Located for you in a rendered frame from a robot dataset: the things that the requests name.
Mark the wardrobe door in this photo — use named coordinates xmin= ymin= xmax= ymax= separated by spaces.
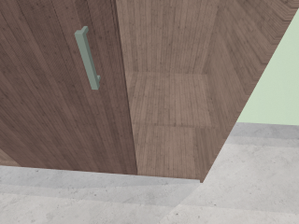
xmin=0 ymin=148 xmax=14 ymax=161
xmin=0 ymin=0 xmax=138 ymax=175

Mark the handle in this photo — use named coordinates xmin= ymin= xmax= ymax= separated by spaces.
xmin=74 ymin=26 xmax=101 ymax=90

